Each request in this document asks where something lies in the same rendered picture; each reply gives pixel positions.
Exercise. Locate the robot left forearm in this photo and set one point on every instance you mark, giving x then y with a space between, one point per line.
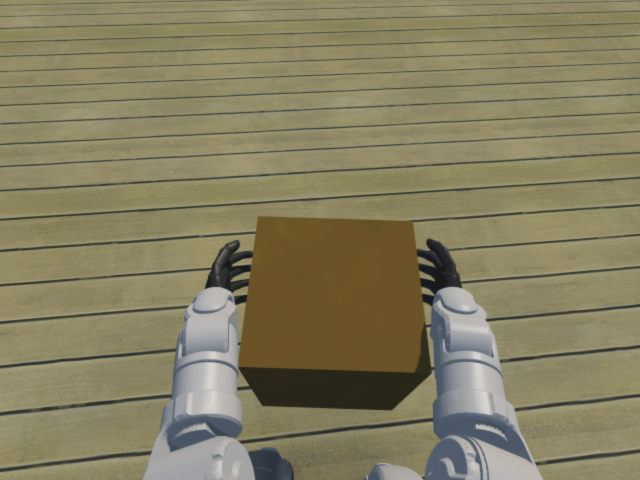
204 401

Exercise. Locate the carton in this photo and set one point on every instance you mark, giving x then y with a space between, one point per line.
334 315

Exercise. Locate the robot left shin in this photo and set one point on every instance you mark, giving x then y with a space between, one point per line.
271 449

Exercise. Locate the robot right hand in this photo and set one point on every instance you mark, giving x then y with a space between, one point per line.
444 272

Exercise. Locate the robot left upper arm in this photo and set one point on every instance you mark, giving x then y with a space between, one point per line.
218 458

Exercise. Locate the robot right shin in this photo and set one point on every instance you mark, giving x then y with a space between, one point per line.
380 464

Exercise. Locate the robot right forearm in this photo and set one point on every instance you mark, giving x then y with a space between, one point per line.
470 393

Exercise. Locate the robot shin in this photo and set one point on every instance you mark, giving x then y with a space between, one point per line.
380 464
271 449

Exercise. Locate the robot right upper arm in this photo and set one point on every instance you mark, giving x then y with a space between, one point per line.
462 457

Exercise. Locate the robot left hand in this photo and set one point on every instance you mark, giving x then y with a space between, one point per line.
222 273

